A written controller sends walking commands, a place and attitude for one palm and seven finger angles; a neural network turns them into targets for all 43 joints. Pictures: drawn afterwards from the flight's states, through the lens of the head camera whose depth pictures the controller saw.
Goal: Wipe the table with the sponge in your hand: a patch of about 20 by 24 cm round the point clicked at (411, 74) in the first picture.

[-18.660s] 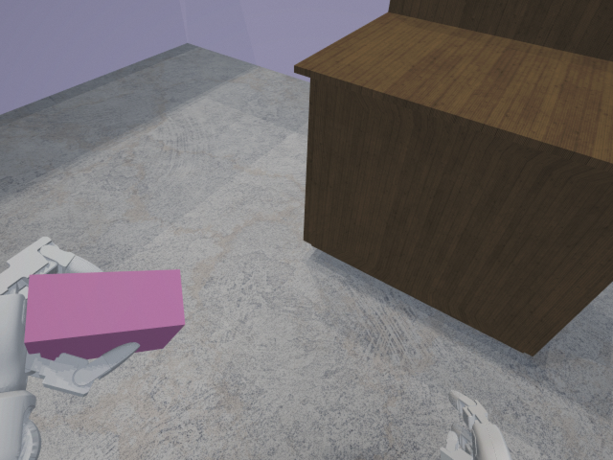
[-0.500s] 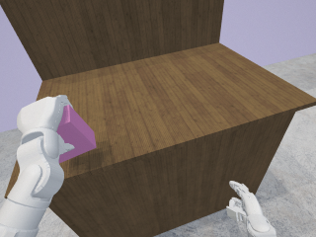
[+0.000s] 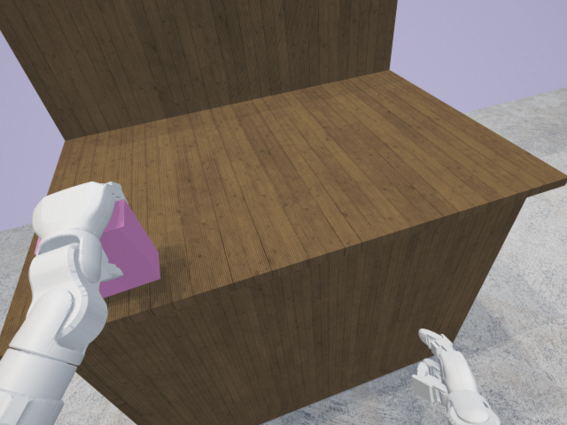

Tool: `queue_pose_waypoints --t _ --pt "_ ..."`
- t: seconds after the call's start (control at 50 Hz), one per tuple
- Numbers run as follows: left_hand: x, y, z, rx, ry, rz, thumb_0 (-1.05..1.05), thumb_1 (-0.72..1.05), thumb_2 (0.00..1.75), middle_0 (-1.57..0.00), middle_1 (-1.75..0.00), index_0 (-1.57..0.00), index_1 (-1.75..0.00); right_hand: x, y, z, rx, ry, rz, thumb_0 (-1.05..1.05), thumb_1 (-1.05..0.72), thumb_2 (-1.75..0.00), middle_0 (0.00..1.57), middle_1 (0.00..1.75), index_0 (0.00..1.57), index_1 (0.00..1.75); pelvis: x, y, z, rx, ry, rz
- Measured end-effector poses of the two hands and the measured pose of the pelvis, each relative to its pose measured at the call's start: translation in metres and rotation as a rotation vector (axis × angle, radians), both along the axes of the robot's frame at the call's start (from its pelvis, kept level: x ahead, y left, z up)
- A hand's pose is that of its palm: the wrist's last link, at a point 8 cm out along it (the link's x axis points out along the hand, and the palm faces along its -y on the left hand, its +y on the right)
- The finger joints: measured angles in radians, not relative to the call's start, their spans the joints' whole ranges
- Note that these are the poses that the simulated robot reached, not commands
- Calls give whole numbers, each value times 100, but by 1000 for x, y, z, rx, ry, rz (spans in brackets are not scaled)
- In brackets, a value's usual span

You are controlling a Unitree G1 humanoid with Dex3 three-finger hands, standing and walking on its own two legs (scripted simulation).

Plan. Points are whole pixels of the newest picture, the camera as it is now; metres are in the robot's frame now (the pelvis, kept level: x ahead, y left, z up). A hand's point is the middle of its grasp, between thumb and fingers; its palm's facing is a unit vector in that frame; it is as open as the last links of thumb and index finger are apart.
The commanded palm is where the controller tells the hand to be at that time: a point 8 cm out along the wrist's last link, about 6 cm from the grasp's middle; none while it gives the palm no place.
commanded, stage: move the sponge above the wiping area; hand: left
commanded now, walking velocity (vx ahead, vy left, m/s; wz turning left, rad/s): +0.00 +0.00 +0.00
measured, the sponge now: (111, 261) +0.27 +0.31 +0.12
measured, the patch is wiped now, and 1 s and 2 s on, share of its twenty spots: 0.00 0.00 0.00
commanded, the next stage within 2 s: none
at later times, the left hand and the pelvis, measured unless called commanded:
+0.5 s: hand (99, 229) +0.28 +0.30 +0.17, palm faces +0.14 -0.07 -0.99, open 9.7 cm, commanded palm +0.23 +0.30 +0.25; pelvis +0.01 +0.01 +0.00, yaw +0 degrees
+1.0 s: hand (101, 227) +0.28 +0.30 +0.18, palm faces +0.16 -0.07 -0.98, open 9.7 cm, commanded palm +0.23 +0.30 +0.26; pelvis +0.00 +0.01 +0.00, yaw +0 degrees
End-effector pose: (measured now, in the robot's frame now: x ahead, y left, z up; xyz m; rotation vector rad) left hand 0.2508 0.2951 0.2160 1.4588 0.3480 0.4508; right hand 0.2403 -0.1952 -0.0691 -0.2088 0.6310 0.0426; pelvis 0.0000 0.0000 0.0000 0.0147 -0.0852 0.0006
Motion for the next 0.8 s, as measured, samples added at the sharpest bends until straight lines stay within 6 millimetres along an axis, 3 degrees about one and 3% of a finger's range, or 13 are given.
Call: queue_pose_waypoints --t 0.4,0.58,0.8 --pt "4 8 7 -5 -52 9 0 -46 103 -78 -134 -79 -134 11 14 2 15 -3 10 2 -90 -90 20 30 20 30 7 8 1 -4 9 1" --pt "4 -2 11 -6 -72 -37 0 -46 103 -78 -134 -79 -134 19 28 9 28 -24 38 2 -90 -90 20 30 20 30 7 12 1 -4 8 -2" --pt "-3 8 17 -19 -98 15 0 -46 103 -78 -134 -79 -134 18 32 10 32 -17 50 2 -90 -90 20 30 20 30 5 13 1 -6 4 -2"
